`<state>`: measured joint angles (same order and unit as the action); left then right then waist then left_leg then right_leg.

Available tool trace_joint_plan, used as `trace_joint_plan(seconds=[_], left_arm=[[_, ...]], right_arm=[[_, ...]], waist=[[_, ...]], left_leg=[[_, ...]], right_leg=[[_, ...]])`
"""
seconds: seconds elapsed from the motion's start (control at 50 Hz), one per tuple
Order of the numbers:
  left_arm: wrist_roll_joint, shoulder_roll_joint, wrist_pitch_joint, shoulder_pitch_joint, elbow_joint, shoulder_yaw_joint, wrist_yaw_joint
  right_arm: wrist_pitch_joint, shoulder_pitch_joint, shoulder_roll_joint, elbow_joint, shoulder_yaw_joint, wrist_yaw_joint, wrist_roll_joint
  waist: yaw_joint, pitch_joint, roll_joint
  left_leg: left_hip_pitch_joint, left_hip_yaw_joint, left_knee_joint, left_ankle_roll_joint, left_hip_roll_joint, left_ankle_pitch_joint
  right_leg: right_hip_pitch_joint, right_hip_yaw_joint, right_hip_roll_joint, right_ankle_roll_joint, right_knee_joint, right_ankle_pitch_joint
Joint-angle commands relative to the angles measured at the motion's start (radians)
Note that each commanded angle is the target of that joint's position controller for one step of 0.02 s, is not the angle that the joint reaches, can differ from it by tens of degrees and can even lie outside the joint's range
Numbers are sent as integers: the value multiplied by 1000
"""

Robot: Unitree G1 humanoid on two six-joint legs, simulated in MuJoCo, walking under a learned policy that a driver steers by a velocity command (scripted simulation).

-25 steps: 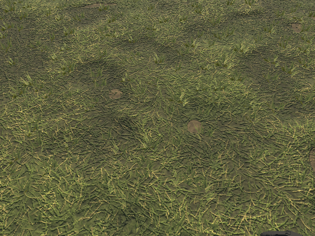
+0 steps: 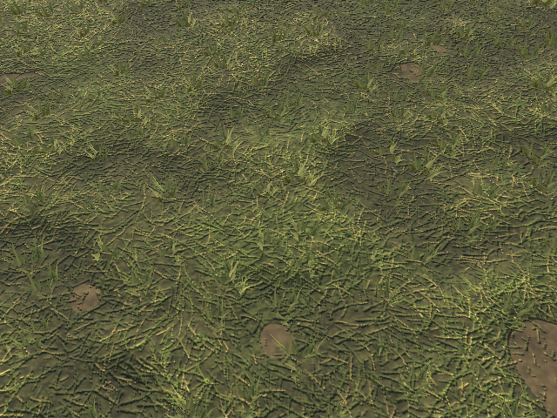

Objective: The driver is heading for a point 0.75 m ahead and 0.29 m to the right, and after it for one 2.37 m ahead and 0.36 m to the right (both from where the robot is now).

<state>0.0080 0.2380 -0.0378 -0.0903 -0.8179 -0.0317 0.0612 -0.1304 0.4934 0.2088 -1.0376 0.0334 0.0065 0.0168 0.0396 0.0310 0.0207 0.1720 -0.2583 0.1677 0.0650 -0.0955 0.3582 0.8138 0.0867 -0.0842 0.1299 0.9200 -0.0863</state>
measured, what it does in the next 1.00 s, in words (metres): walks ahead, turning right: right foot, then left foot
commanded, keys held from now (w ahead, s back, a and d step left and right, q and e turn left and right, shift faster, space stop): w+e+shift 0.72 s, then q+shift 0.28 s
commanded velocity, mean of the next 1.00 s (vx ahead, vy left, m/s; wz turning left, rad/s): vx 0.88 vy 0.00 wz -0.70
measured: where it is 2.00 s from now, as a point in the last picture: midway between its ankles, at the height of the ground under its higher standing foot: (370, 240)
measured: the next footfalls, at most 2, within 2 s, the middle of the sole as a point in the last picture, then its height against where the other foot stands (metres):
right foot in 0.14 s outside the picture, level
left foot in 0.54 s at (268, 312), level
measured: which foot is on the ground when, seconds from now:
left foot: down 0.00-0.12, up 0.14-0.52, down 0.54-0.94, up 0.96-1.00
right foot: up 0.00-0.12, down 0.14-0.54, up 0.56-0.92, down 0.94-1.00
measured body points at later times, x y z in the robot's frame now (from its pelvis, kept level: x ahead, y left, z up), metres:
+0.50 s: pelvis +0.47 -0.02 +0.00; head +0.51 -0.04 +0.45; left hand +0.54 +0.27 -0.12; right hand +0.66 -0.31 -0.05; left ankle +0.73 +0.07 -0.70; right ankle +0.27 -0.01 -0.73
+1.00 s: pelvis +0.82 -0.20 -0.01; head +0.86 -0.24 +0.44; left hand +1.16 -0.24 -0.06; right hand +0.61 -0.37 -0.14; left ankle +0.76 +0.05 -0.65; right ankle +0.87 -0.35 -0.73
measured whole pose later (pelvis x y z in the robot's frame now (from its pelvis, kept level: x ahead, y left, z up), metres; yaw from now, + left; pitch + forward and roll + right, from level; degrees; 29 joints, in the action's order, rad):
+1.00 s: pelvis +0.82 -0.20 -0.01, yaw -40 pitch +2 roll +2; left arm 0.05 0.25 -0.08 0.06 -0.60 0.01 0.04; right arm -0.09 0.47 0.27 -0.90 0.03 -0.01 -0.03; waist 0.10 0.06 0.03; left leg -0.14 0.02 0.96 -0.04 0.01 0.55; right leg 0.55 0.01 0.01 0.08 0.60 0.08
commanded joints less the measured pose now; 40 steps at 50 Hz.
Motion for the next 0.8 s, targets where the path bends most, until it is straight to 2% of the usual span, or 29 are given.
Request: trace_joint_plan(seconds=[0.02,0.06,0.1,0.12,0.14,0.16,0.18,0.2,0.22,0.24,0.26,0.3,0.34,0.38,0.42,0.46,0.5,0.52,0.54,0.56,0.58,0.6,0.62,0.64,0.66,0.68,0.72,0.76,0.8], left_arm=[[3,23,-15,87,82,13,10],[4,72,-8,-4,59,0,10],[5,161,3,-323,-26,-39,-1],[1,208,6,-538,-86,-70,-19],[-37,219,19,-506,-92,-99,-39],[-1,295,21,-372,-70,-97,-35],[18,301,24,-351,-38,-105,-41],[26,198,19,-329,-35,-87,-54],[25,156,13,-290,-43,-75,-59],[21,166,-4,-271,-38,-72,-64],[11,164,-23,-255,-27,-68,-70],[-1,176,-50,-238,-14,-64,-67],[0,196,-64,-270,-9,-72,-63],[-8,207,-63,-311,-12,-82,-52],[-15,223,-59,-351,-12,-91,-44],[-13,231,-54,-347,-1,-96,-47],[-7,266,-54,-328,8,-103,-51],[-3,304,-56,-279,19,-111,-48],[2,271,-66,-213,44,-102,-44],[-7,91,-74,-208,90,-56,-49],[-47,80,-68,-320,153,-32,-51],[-15,149,-43,-257,111,-36,-61],[5,164,-31,-198,112,-39,-49],[16,157,-19,-158,115,-40,-34],[29,132,-7,-120,140,-37,-17],[30,104,7,-112,160,-27,-4],[29,74,27,-51,208,-12,10],[39,67,21,8,254,0,11],[36,60,2,21,262,16,12]], right_arm=[[-16,-22,131,62,5,-35,-7],[2,-36,198,83,19,-69,-5],[35,-128,252,124,40,-83,11],[51,-212,268,151,52,-75,22],[48,-306,223,175,54,-45,18],[19,-218,70,282,10,-30,25],[-2,-222,80,347,-5,-22,2],[-22,-262,131,339,-5,-14,14],[-19,-296,143,345,1,-8,22],[-3,-297,133,346,-6,-8,45],[23,-293,133,344,-10,-7,63],[58,-344,117,372,-22,2,69],[61,-477,111,433,-33,12,51],[60,-560,87,467,-46,17,27],[58,-595,97,489,-46,15,12],[53,-594,123,504,-39,9,8],[46,-465,199,472,-7,-8,9],[39,-295,241,436,14,-21,5],[36,-64,299,386,42,-41,15],[34,95,365,356,62,-54,58],[39,-39,408,373,75,-37,63],[47,-175,279,405,61,-27,55],[53,-219,201,401,42,-23,45],[54,-210,175,377,36,-21,47],[49,-171,159,336,29,-23,43],[40,-143,139,301,24,-18,33],[20,-112,117,259,19,-1,9],[-1,-121,116,244,12,6,8],[-13,-174,144,240,13,12,10]], waist=[[-50,109,-63],[-115,19,-125],[-282,-131,-158],[-388,-189,-128],[-376,-128,85],[-135,-113,208],[-153,-272,147],[-126,-107,-57],[-68,-19,-136],[-26,29,-136],[-1,52,-164],[12,80,-152],[-30,105,-106],[-85,82,-50],[-129,36,1],[-127,7,34],[-62,-92,35],[47,-185,36],[168,-296,22],[176,-404,-220],[30,-471,-473],[28,-293,-253],[26,-172,-124],[19,-111,-57],[8,-68,-68],[-10,-43,-107],[-29,-12,-115],[-54,38,-97],[-88,69,-88]], left_leg=[[-177,-34,-28,-95,245,-1166],[-78,-43,150,-106,287,-1480],[-129,-11,553,-90,327,-1597],[-264,14,914,-68,315,-1394],[-524,36,1344,-52,93,-366],[-904,174,1575,-80,42,137],[-1072,355,1601,-85,53,133],[-1101,373,1446,-60,118,48],[-1035,368,1325,-62,157,0],[-977,366,1264,-79,174,5],[-914,364,1196,-102,203,-3],[-820,315,1023,-137,234,-30],[-760,275,803,-153,231,-177],[-687,251,598,-136,194,-363],[-644,239,488,-115,151,-449],[-583,263,385,-99,127,-441],[-408,268,344,-78,74,-322],[-224,267,343,-68,79,-258],[41,328,399,-49,168,-135],[280,651,339,-20,451,223],[276,1202,97,63,606,376],[121,1079,80,71,545,524],[-16,868,93,60,490,373],[-110,723,88,44,448,185],[-171,603,77,30,412,69],[-209,523,66,17,400,-10],[-231,393,39,-3,391,-181],[-318,291,18,19,360,-570],[-398,171,-3,15,297,-763]], right_leg=[[-221,135,97,29,-183,-69],[-353,162,165,52,-225,-18],[-672,122,207,102,-218,105],[-880,17,169,160,-289,184],[-994,-110,109,190,-382,234],[-1103,-463,-29,301,-290,-59],[-1223,-833,-171,451,-543,403],[-1051,-872,-177,372,-708,590],[-881,-783,-136,304,-739,582],[-754,-731,-103,289,-733,459],[-644,-657,-55,269,-740,410],[-466,-537,30,242,-770,349],[-400,-476,78,221,-782,189],[-439,-434,116,168,-751,39],[-545,-448,100,134,-719,-93],[-635,-471,78,100,-658,-166],[-718,-479,76,51,-463,-416],[-686,-464,96,31,-263,-442],[-532,-432,134,15,6,-308],[-272,-334,221,12,355,457],[-75,-250,224,1,519,580],[-10,-218,125,3,552,458],[-18,-184,85,-8,499,385],[-42,-175,55,-17,463,369],[-46,-177,28,-21,446,367],[-42,-173,6,-25,438,361],[5,-160,-19,-24,428,324],[-31,-163,17,-38,303,275],[-170,-129,61,-49,-11,175]])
